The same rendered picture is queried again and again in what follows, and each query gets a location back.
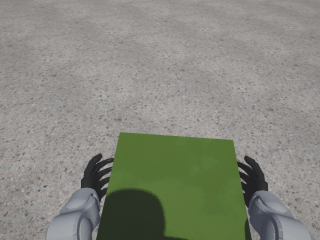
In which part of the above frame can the carton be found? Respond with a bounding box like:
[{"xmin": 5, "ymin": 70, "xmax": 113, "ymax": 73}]
[{"xmin": 96, "ymin": 132, "xmax": 252, "ymax": 240}]

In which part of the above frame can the right robot hand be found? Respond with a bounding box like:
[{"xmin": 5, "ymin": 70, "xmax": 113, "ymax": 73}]
[{"xmin": 237, "ymin": 156, "xmax": 268, "ymax": 208}]

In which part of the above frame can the left robot forearm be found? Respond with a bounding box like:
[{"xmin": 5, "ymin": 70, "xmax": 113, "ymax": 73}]
[{"xmin": 45, "ymin": 187, "xmax": 101, "ymax": 240}]

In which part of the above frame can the right robot forearm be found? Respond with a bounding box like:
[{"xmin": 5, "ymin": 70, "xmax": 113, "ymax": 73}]
[{"xmin": 248, "ymin": 190, "xmax": 312, "ymax": 240}]

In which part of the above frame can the left robot hand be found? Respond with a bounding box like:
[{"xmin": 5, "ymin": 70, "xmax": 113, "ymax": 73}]
[{"xmin": 81, "ymin": 153, "xmax": 114, "ymax": 202}]

